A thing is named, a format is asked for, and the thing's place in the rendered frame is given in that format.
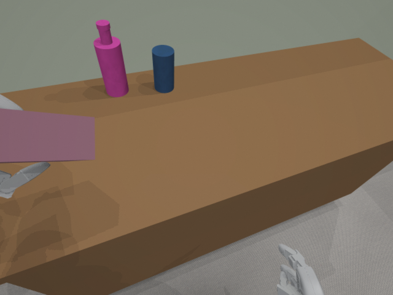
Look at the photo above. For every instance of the robot right hand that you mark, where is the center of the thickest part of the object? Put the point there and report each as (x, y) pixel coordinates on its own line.
(303, 282)

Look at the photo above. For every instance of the table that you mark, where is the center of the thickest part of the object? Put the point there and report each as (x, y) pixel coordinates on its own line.
(239, 145)

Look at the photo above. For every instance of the sponge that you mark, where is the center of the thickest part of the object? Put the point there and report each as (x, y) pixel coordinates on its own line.
(28, 136)

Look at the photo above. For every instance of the robot left hand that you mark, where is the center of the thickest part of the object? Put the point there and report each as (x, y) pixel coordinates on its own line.
(9, 184)

